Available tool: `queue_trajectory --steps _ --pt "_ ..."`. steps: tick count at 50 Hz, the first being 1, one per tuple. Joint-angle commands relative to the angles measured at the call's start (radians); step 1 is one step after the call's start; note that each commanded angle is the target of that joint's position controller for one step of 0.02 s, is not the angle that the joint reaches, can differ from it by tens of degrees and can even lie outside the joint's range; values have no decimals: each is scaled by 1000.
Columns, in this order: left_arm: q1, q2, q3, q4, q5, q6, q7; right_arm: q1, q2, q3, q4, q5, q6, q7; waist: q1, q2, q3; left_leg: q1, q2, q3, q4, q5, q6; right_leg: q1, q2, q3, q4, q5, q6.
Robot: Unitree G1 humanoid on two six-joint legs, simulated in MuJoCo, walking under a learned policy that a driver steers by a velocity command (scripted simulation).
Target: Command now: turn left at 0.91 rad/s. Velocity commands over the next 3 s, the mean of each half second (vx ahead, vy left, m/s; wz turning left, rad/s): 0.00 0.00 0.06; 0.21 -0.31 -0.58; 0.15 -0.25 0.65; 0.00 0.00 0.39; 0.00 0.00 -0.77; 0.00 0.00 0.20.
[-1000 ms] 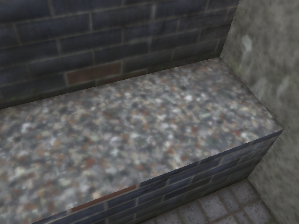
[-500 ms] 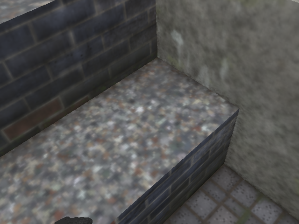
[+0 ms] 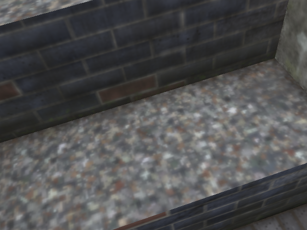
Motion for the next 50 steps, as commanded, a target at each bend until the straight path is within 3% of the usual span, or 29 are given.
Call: queue_trajectory --steps 1,4,5,9,11,12,13,14,15,16,18,20,22,24,27,30,31,32,33,34,35,36,37,38,40,42,45,48,50 --pt "-73 123 25 -73 0 -13 14 0 -75 -13 -71 15 16 6 -25 -303 0 -67 25 40 212 64 -16 32 -217 171 -389 306 -110" --pt "-21 131 30 -44 7 -16 18 -53 -46 -2 -96 35 17 10 -26 -204 -68 -29 35 53 151 85 -20 147 -215 70 -342 501 -123" --pt "-12 145 36 -37 11 -21 11 -98 -34 5 -121 57 7 25 -16 -194 -104 24 22 38 93 91 -24 151 -212 53 -318 526 -123" --pt "37 133 24 29 0 -41 -13 -169 55 58 -119 59 -6 33 29 -212 -119 233 -30 32 -403 -13 25 167 -171 36 -324 407 -111" --pt "34 118 10 67 -5 -39 -23 -127 56 73 -78 57 -8 14 6 -211 -119 340 -27 49 -699 37 40 206 -164 110 -327 422 -107" --pt "33 132 13 85 -24 -39 -27 -73 44 79 -51 45 -22 1 -24 -205 -131 477 5 41 -872 268 56 160 -152 133 -313 432 -67" --pt "82 141 17 89 -33 -47 -30 -44 -12 70 -29 27 -37 -17 4 -186 -175 629 81 -3 -852 340 79 78 -137 151 -325 377 -15" --pt "75 88 0 62 -45 -64 -45 -80 -87 54 -35 8 -46 -26 20 -4 -195 694 209 -96 -713 540 112 -25 -73 119 -317 282 32" --pt "-3 101 -1 63 -39 -65 -47 -140 -50 58 -38 22 -45 -22 0 70 -171 584 214 -75 -710 505 116 -9 -42 77 -290 177 34" --pt "-49 128 8 66 -28 -63 -44 -183 -11 71 -50 17 -51 -28 -3 78 -118 534 192 -52 -723 442 92 -13 -21 82 -252 180 27" --pt "-57 176 32 74 -9 -59 -45 -169 -46 58 -39 29 -56 -48 -2 15 -81 463 156 13 -704 353 53 3 -1 100 -191 288 6" --pt "-20 172 37 73 -13 -54 -53 -122 -26 68 -44 52 -57 -55 12 -58 -114 410 139 58 -646 303 42 38 -23 176 -174 390 -22" --pt "-19 175 43 60 -11 -48 -52 -145 -4 72 -62 49 -50 -55 25 -161 -121 323 95 96 -557 226 15 78 -53 280 -184 456 -74" --pt "18 220 60 68 4 -32 -49 -177 10 71 -85 54 -41 -48 47 -233 -143 215 31 120 -439 83 -15 146 -107 424 -253 483 -126" --pt "86 260 91 79 16 -32 -43 -224 -3 67 -96 50 -45 -35 100 -203 -124 -26 6 22 -198 -138 -4 250 -181 589 -372 303 -209" --pt "-16 234 93 52 9 -17 -43 -183 -14 65 -68 34 -59 -25 57 -152 -128 -3 39 -32 -189 -36 18 168 -123 559 -376 141 -165" --pt "-147 276 102 30 2 14 -92 -8 -46 50 -9 76 -52 -62 -38 -207 -178 320 104 -49 -372 -30 36 -77 17 370 -317 151 -153" --pt "-279 240 90 -17 2 30 -130 143 -97 32 56 78 -53 -80 -117 -170 -126 548 67 1 -670 115 52 -285 116 277 -294 55 -76" --pt "-283 148 64 -42 -21 42 -157 225 -187 5 101 56 -59 -104 -126 70 -71 695 237 -177 -856 169 92 -478 229 171 2 -37 -41" --pt "-211 90 35 -39 10 38 -140 216 -225 9 71 32 -66 -115 -63 110 -112 674 540 -450 -896 44 131 -514 195 154 347 -173 -9" --pt "-197 175 43 -39 47 45 -161 166 -244 4 28 19 -66 -140 -53 72 -115 516 677 -677 -1028 -127 219 -501 124 137 442 -140 11" --pt "-246 227 58 -39 63 54 -174 91 -217 -1 37 22 -69 -153 0 16 -3 414 611 -594 -1018 -80 189 -484 56 218 540 -44 16" --pt "-221 244 64 -13 65 63 -181 38 -199 -5 50 35 -73 -154 50 16 31 391 525 -408 -962 59 138 -470 39 226 606 25 41" --pt "-167 246 65 26 55 71 -186 21 -184 -6 49 37 -75 -143 72 27 26 395 439 -253 -912 203 101 -447 41 218 684 66 67" --pt "-163 219 51 45 29 80 -196 64 -173 -12 72 35 -84 -123 65 25 -5 403 386 -57 -851 348 66 -420 27 211 767 135 72" --pt "-218 165 34 34 34 83 -200 190 -154 -16 139 33 -94 -112 20 36 13 395 360 -25 -810 356 73 -405 46 246 666 135 63" --pt "-286 115 11 22 19 73 -197 242 -205 -40 181 27 -101 -112 -21 142 60 382 383 -26 -869 363 94 -347 29 214 363 89 66" --pt "-229 78 -7 48 0 46 -193 149 -254 -74 197 37 -117 -88 9 247 40 232 319 74 -887 548 68 37 47 63 -6 50 37" --pt "-89 86 0 118 -1 41 -177 143 -243 -71 206 61 -103 -65 63 213 3 222 310 73 -791 597 68 224 94 -2 -186 109 -5"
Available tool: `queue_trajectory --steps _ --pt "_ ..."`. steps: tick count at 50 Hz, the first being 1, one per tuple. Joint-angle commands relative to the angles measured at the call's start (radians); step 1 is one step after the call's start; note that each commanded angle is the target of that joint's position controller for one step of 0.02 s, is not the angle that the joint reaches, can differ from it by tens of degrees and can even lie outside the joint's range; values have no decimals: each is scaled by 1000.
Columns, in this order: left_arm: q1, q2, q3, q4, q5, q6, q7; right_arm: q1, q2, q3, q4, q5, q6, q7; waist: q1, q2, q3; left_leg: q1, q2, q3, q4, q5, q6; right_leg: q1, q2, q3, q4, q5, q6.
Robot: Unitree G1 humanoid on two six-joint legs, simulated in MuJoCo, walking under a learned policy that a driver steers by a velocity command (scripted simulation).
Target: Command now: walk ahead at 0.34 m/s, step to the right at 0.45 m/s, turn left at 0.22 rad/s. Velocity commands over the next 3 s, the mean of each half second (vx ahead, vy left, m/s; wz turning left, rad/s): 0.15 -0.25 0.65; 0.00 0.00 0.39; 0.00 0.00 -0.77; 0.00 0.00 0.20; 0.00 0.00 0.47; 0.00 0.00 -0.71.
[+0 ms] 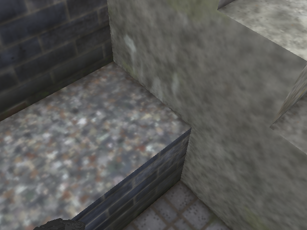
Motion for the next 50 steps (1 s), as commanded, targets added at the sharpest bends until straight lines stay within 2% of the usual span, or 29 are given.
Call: queue_trajectory --steps 1,2,3,5,6,7,10,12,13,14,16,17,18,19,21,22,25,26,30,34,39,41,42,43,44,46,47,48,50 --pt "225 48 18 66 12 -33 14 -58 -172 -31 -46 17 -6 37 162 179 -72 -238 -72 27 97 443 197 490 79 -141 -309 95 -50" --pt "281 194 42 71 37 -51 13 -10 -24 6 -100 20 -1 51 170 -229 -203 -471 -216 90 384 -207 150 713 -187 98 -350 251 -118" --pt "360 238 61 105 9 -54 38 -95 -44 11 -125 7 28 50 230 -313 -261 -525 -275 19 560 -390 167 611 -230 182 -417 204 -212" --pt "246 162 43 134 21 -69 81 -122 -73 12 -107 23 23 39 164 -272 -128 -559 -233 -80 621 -292 212 519 -188 96 -421 106 -175" --pt "178 116 34 132 22 -74 100 -113 -73 18 -91 14 19 28 116 -272 -75 -540 -220 -73 590 -245 214 475 -161 51 -413 183 -156" --pt "132 60 23 124 18 -81 116 -92 -67 22 -72 -9 18 20 85 -246 -68 -474 -224 -33 604 -190 202 415 -141 -18 -403 329 -163" --pt "87 3 17 104 -3 -96 129 -131 -21 35 -86 -14 35 15 68 -136 -118 -356 -250 12 660 -176 188 303 -183 -97 -380 512 -225" --pt "180 39 29 144 -23 -125 171 -242 26 52 -188 -14 40 38 74 -54 -88 -462 -232 -35 781 -145 212 362 -312 -3 -390 714 -271" --pt "196 71 36 154 -26 -119 181 -293 21 52 -220 -32 63 50 62 -37 -69 -514 -218 -55 802 -99 215 387 -335 13 -413 723 -260" --pt "214 89 40 150 -20 -105 195 -293 10 52 -244 -24 83 62 48 -33 -63 -536 -212 -79 770 -93 227 417 -333 6 -401 633 -243" --pt "212 55 30 131 -14 -83 204 -323 -16 48 -268 -35 105 87 62 -23 -70 -536 -231 -63 749 -74 232 438 -294 -68 -395 563 -213" --pt "220 63 28 126 -15 -79 210 -361 -17 52 -291 -29 106 90 65 -21 -51 -513 -237 -45 711 -42 227 419 -277 -96 -398 574 -189" --pt "244 117 49 106 -42 -104 234 -424 -37 43 -317 -37 124 110 83 104 0 -652 -233 -61 744 4 212 537 -417 32 -375 857 -140" --pt "292 152 60 127 -47 -106 240 -395 -25 46 -310 -30 131 117 66 127 -66 -631 -224 -85 748 -14 207 610 -405 -5 -350 943 -92" --pt "288 164 62 104 -38 -103 245 -424 -12 55 -327 -6 138 134 74 16 -59 -574 -234 -54 713 -13 198 581 -344 -110 -346 922 -47" --pt "287 178 67 95 -42 -98 234 -475 -35 48 -345 -3 143 135 73 -10 -33 -545 -220 -44 699 -8 188 532 -339 -162 -361 877 -22" --pt "328 173 66 80 -55 -94 219 -548 -31 50 -373 13 141 152 100 -54 -10 -457 -233 5 586 49 168 494 -287 -269 -354 862 19" --pt "322 174 62 84 -58 -98 213 -533 -44 48 -369 25 126 140 95 -82 -31 -432 -224 -6 558 43 164 511 -286 -286 -343 874 6" --pt "322 213 72 44 -31 -73 189 -547 -50 50 -378 38 123 127 91 -104 -22 -426 -204 22 497 -37 150 566 -305 -326 -320 849 -11" --pt "349 208 74 12 -24 -33 177 -608 -24 58 -400 43 116 95 116 -141 -22 -382 -196 75 442 -73 143 554 -330 -411 -282 827 -5" --pt "334 198 68 -19 -31 -16 159 -515 -16 56 -355 19 71 77 123 -202 -75 -265 -254 82 187 -130 197 588 -311 -395 -258 907 -60" --pt "293 173 53 -2 -51 -18 149 -370 -6 61 -284 1 40 56 27 -114 -120 -1 -248 22 -168 231 229 485 -274 -408 -181 864 0" --pt "288 132 39 -16 -50 -32 149 -289 -45 52 -244 -17 30 48 11 -20 -183 247 -161 -66 -112 583 244 292 -233 -395 -86 586 29" --pt "246 65 12 -48 -64 -40 134 -291 -122 49 -231 -28 38 45 -2 266 -233 333 16 -256 -53 1058 378 151 -113 -345 0 -116 77" --pt "227 83 9 -11 -72 -18 132 -321 -50 76 -231 -38 27 44 19 150 -263 302 74 -228 -63 970 426 177 -111 -186 41 -347 80" --pt "229 99 15 26 -60 -25 132 -385 -33 94 -217 -41 26 35 68 66 -110 164 56 -129 -104 745 380 160 -81 -139 -3 -369 81" --pt "210 109 24 35 -41 -26 145 -405 -20 104 -218 -38 24 27 79 73 -29 95 32 -111 -115 726 358 138 -48 -154 -2 -313 81" --pt "210 106 28 38 -27 -30 150 -406 -49 98 -211 -35 22 15 88 117 -7 62 16 -80 -122 731 347 129 -29 -156 45 -258 90" --pt "217 101 34 43 -31 -41 154 -375 -68 91 -206 -19 19 11 88 149 -52 51 27 -47 -117 741 372 108 -12 -145 175 -226 94"
Over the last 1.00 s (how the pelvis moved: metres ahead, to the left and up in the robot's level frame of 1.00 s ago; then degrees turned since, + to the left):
0.00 -0.15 0.00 -21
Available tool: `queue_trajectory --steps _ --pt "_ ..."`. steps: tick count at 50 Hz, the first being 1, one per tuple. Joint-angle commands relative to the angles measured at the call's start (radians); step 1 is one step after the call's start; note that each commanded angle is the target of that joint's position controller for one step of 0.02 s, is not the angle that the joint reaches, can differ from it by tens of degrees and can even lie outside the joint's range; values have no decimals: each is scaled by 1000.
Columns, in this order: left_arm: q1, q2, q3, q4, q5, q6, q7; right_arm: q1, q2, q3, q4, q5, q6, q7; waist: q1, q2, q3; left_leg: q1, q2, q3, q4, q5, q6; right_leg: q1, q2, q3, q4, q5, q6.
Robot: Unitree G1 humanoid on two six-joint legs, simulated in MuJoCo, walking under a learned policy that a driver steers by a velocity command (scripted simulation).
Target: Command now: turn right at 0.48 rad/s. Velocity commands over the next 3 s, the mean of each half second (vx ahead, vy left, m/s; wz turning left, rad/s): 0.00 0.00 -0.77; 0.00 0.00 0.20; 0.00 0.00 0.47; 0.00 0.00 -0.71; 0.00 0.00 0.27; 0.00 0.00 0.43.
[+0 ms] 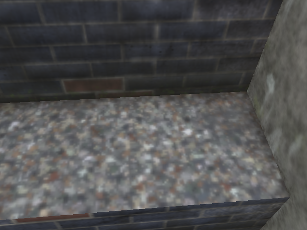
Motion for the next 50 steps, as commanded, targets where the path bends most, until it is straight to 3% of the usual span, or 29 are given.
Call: queue_trajectory --steps 1,4,6,8,9,12,13,14,15,16,17,18,19,20,22,23,26,29,31,33,34,35,36,37,38,40,43,46,50 --pt "-29 83 31 -58 8 -27 9 18 -225 -61 -37 7 -12 -18 -21 153 -90 73 279 -142 -119 653 147 -133 30 27 182 39 15" --pt "-110 81 39 -100 14 -22 8 11 -197 -57 -41 1 -3 -20 -29 177 -61 32 288 -96 -146 527 155 -213 15 24 268 59 28" --pt "-156 67 35 -135 22 -20 -6 0 -203 -61 -39 -3 -8 -8 -16 175 -69 38 302 -54 -138 587 153 -215 1 23 234 105 32" --pt "-143 63 33 -145 8 -19 -15 -18 -218 -76 -51 0 -8 3 12 172 -75 33 302 -22 -118 559 122 -160 -19 35 112 92 13" --pt "-145 69 33 -155 18 -20 -17 -17 -239 -83 -51 1 -1 4 15 167 -86 32 316 -14 -104 523 113 -124 -13 13 45 75 -4" --pt "-116 76 39 -145 11 -24 -26 -29 -263 -99 -62 10 24 25 21 141 -156 64 325 27 36 481 48 -21 25 -71 -136 191 -43" --pt "-53 75 44 -116 18 -37 -27 -18 -241 -90 -57 21 36 37 51 81 -181 13 278 70 183 416 4 74 64 -72 -268 263 -67" --pt "32 155 65 -92 39 -55 -18 -22 -242 -88 -71 20 42 48 96 -96 -150 -196 203 87 453 138 -56 192 -26 156 -432 407 -111" --pt "75 356 113 -77 27 -62 -5 -59 -146 -64 -167 18 54 65 38 -370 -116 -527 -3 1 644 -384 -120 226 -256 630 -483 819 -254" --pt "69 321 116 -69 20 -69 -1 -69 -183 -64 -144 12 60 62 50 -187 -146 -512 16 -179 756 -369 -110 208 -274 601 -494 727 -314" --pt "-9 288 107 -83 28 -65 5 -69 -191 -65 -130 27 57 66 21 -142 -92 -526 29 -202 758 -269 -104 137 -229 510 -487 618 -316" --pt "-90 238 100 -96 28 -54 13 -51 -205 -66 -107 30 36 71 -11 -79 -59 -516 43 -217 699 -162 -98 98 -165 442 -493 511 -272" --pt "-103 223 93 -85 20 -52 21 -78 -204 -66 -113 22 27 65 -24 -51 -46 -486 31 -232 652 -105 -93 76 -130 426 -486 544 -247" --pt "-101 217 95 -78 16 -51 28 -60 -208 -68 -102 13 22 62 -31 -52 -72 -449 18 -235 644 -54 -93 84 -102 392 -464 617 -234" --pt "-88 226 104 -76 -7 -59 16 -39 -210 -63 -94 25 16 71 -24 -30 -157 -426 -3 -250 622 -9 -82 141 -77 384 -426 641 -227" --pt "-37 177 83 -69 -18 -70 13 -35 -188 -51 -89 15 26 50 -2 -20 -146 -426 -13 -249 642 -10 -60 154 -89 393 -401 710 -242" --pt "-23 183 77 -54 3 -81 24 -53 -169 -32 -91 19 30 19 4 -71 -151 -418 -23 -240 555 -2 -50 139 -88 412 -355 777 -250" --pt "-33 131 53 -42 22 -76 25 -51 -142 -19 -53 31 21 12 23 -94 -157 -283 -21 -173 425 -38 -58 80 -63 342 -357 796 -251" --pt "-25 95 32 -15 20 -85 23 -36 -126 -11 -31 47 10 9 28 -133 -160 -172 -19 -146 311 -49 -44 59 -56 315 -370 789 -243" --pt "-65 61 10 1 7 -91 25 13 -102 -3 13 55 -4 10 -10 -124 -153 -15 -19 -135 74 78 -31 8 -43 293 -384 607 -196" --pt "-67 73 8 9 1 -91 32 30 -107 -4 22 43 -14 8 -28 -99 -132 57 -28 -140 -73 177 -25 -21 -20 277 -367 504 -155" --pt "-35 76 10 18 8 -93 37 31 -150 -12 24 23 -31 9 -11 -24 -124 94 41 -249 -97 190 -13 -50 32 251 -293 404 -120" --pt "30 69 11 3 6 -97 44 6 -281 -44 8 18 -41 21 39 210 -95 64 217 -490 -96 553 61 -114 141 159 -189 236 -75" --pt "-28 119 24 9 9 -90 53 42 -257 -49 30 35 -38 31 -12 219 -109 17 276 -580 -127 637 151 -89 161 102 -110 119 -50" --pt "-51 135 35 4 6 -85 56 97 -255 -55 45 38 -43 36 -31 219 -81 24 266 -608 -143 647 179 -129 181 105 -14 29 -45" --pt "-96 94 34 -2 -2 -87 50 145 -238 -63 72 39 -40 27 -39 206 -86 84 218 -586 -116 679 198 -211 176 130 134 11 -37" --pt "-88 56 36 15 4 -84 56 99 -218 -79 52 31 -20 15 -11 195 -96 61 151 -557 -97 528 163 -225 156 151 160 92 -32" --pt "-224 26 23 -24 -5 -77 67 120 -219 -93 34 28 5 5 -39 153 -97 60 120 -628 -91 389 154 -236 168 142 17 113 -27" --pt "-194 32 13 -17 -18 -60 71 93 -234 -111 -9 8 1 31 -26 232 -152 34 89 -677 -79 438 119 -104 194 117 -155 78 -52"
Over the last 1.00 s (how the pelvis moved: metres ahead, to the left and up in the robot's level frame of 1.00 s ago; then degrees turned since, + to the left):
0.08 -0.06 0.02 30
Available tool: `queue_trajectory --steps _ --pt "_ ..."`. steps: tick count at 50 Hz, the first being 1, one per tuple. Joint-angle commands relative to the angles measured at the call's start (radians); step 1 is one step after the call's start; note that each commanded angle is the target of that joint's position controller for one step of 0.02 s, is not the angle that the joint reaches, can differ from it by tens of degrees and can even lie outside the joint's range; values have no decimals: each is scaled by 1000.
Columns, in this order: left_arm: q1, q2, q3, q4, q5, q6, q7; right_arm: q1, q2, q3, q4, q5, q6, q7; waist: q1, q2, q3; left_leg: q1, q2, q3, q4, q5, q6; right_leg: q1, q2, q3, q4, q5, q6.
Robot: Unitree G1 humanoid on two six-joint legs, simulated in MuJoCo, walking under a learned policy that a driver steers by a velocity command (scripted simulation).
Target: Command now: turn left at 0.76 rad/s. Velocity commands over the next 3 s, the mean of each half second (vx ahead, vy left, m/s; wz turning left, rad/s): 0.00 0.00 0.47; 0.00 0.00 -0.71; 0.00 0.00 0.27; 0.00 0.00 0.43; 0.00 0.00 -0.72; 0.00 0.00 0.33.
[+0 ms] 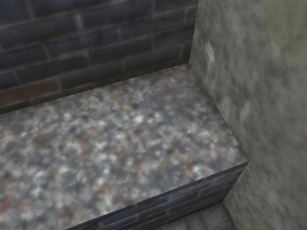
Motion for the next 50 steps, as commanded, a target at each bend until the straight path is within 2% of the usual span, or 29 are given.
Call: queue_trajectory --steps 1,3,4,5,6,7,8,10,13,16,18,19,20,21,22,24,26,28,31,35,39,40,41,42,43,45,47,49,50 --pt "43 69 9 -41 0 0 4 -58 -173 -51 -101 -16 -10 21 34 193 -224 157 197 -310 -98 361 104 65 38 -49 -127 28 -19" --pt "122 97 21 -29 1 -9 13 -112 -183 -59 -118 0 -5 27 86 168 -235 35 145 -299 -54 237 36 253 -1 -41 -337 186 -35" --pt "147 162 36 -25 20 -15 23 -138 -132 -47 -136 20 3 17 93 12 -212 -140 75 -239 41 -13 -25 388 -144 85 -486 215 -74" --pt "81 267 51 -59 59 -9 31 -103 -72 -34 -166 25 18 1 53 -276 -187 -325 -98 49 401 -321 -69 383 -457 393 -551 234 -185" --pt "52 209 42 -73 46 3 28 -73 -192 -58 -157 -12 21 -7 36 -196 -194 -282 19 93 592 -353 -80 272 -517 339 -519 381 -250" --pt "-14 140 20 -89 40 4 21 -63 -197 -62 -126 -17 28 5 -2 -133 -166 -228 40 97 667 -316 -77 218 -453 240 -489 493 -245" --pt "-38 116 13 -98 38 -1 27 -79 -195 -70 -119 -16 29 18 -19 -112 -138 -203 51 103 750 -254 -95 176 -372 112 -452 558 -211" --pt "-35 111 4 -103 27 -10 31 -84 -157 -62 -126 -10 46 55 -31 -127 -145 -214 43 143 836 -200 -122 212 -304 -30 -363 801 -192" --pt "72 153 13 -82 32 -2 5 -141 -125 -41 -157 12 45 63 -3 -139 -152 -195 58 178 689 -227 -147 275 -299 -75 -319 924 -199" --pt "132 180 20 -36 36 -6 -16 -201 -75 -10 -155 10 38 54 31 -174 -150 -64 37 161 371 -302 -108 261 -288 -47 -338 750 -192" --pt "118 150 7 -28 40 -10 -27 -202 -54 10 -118 17 35 38 36 -195 -157 42 37 176 92 -275 -71 259 -276 -12 -351 657 -177" --pt "99 116 -9 -22 25 -11 -24 -155 -36 16 -87 16 31 17 5 -183 -168 133 39 207 -112 -171 -54 261 -268 16 -363 622 -154" --pt "111 134 -3 -11 3 -12 -22 -110 -52 16 -51 8 22 -6 -18 -170 -170 277 68 220 -269 77 -37 202 -265 43 -363 609 -113" --pt "176 149 -1 7 3 -24 -34 -101 -106 7 -23 -2 11 -22 12 -154 -198 411 137 172 -264 90 -17 139 -253 59 -376 585 -75" --pt "152 122 -7 -18 -8 -43 -51 -133 -173 -3 -27 -20 0 -24 20 -32 -233 508 247 82 -114 259 9 27 -211 37 -391 452 -35" --pt "40 137 -2 -25 4 -42 -47 -210 -160 3 -30 -9 -11 -18 1 76 -195 394 275 95 -103 280 28 28 -145 -44 -305 288 -22" --pt "43 147 13 -23 4 -34 -48 -204 -194 -7 -19 1 -10 -27 10 109 -178 348 283 111 -127 229 40 11 -104 -84 -201 289 -23" --pt "32 151 22 -27 6 -17 -45 -217 -178 -2 -32 -1 -9 -33 16 116 -149 291 319 121 -149 197 62 -25 -83 -100 -75 236 -18" --pt "46 112 26 -44 10 6 -39 -206 -168 0 -59 -4 -2 -48 20 138 -78 165 457 110 -190 304 169 -102 -118 -91 279 -65 5" --pt "85 100 21 -62 46 27 -70 -251 -162 -8 -77 -21 2 -42 75 100 -65 168 404 251 -101 403 127 -75 -152 -125 167 -30 26" --pt "109 78 18 -74 14 18 -91 -186 -187 -19 -74 6 24 1 66 100 -169 218 402 310 91 411 63 57 -84 -227 -104 107 -22" --pt "187 105 30 -57 26 3 -85 -190 -191 -22 -74 2 27 15 117 2 -200 117 355 364 298 301 5 194 -92 -137 -243 224 -56" --pt "238 251 63 -48 42 -12 -73 -195 -144 -10 -117 -10 31 29 113 -266 -178 -170 233 398 586 -196 -60 316 -296 237 -383 518 -123" --pt "298 373 104 -32 36 -25 -77 -257 -106 6 -178 -4 34 43 123 -352 -224 -330 77 237 733 -506 -93 321 -441 546 -415 831 -276" --pt "251 344 106 -46 27 -33 -81 -243 -130 6 -158 4 27 54 102 -189 -220 -352 118 137 807 -441 -78 349 -410 468 -394 697 -290" --pt "111 268 95 -69 27 -14 -58 -247 -128 12 -139 16 1 37 38 -82 -116 -344 156 117 699 -259 -67 230 -293 328 -399 463 -221" --pt "89 226 86 -82 14 -8 -44 -226 -160 8 -117 0 -1 28 44 -86 -149 -292 132 119 649 -148 -64 233 -249 278 -377 503 -180" --pt "159 216 80 -63 -7 -5 -40 -222 -140 20 -122 14 3 16 64 -77 -172 -272 128 99 606 -127 -68 260 -241 273 -348 562 -186" --pt "162 185 62 -62 3 -8 -43 -209 -123 27 -111 -5 13 3 58 -51 -174 -278 113 127 624 -131 -63 255 -255 257 -321 662 -204"
Over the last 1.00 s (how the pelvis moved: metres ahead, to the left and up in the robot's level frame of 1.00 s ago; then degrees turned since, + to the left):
0.03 0.00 0.00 -13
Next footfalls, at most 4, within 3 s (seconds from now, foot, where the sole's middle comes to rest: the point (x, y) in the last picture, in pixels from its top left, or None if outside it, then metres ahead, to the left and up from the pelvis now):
0.08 right None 0.04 -0.11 -0.78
0.42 left None -0.05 0.11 -0.78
0.80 right None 0.00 -0.11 -0.78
1.24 left None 0.07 0.09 -0.78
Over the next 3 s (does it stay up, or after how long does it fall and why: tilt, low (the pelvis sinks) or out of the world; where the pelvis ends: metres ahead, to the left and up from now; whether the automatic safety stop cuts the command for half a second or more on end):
stays up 0.01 0.00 0.00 its command is cut before an obstacle from the start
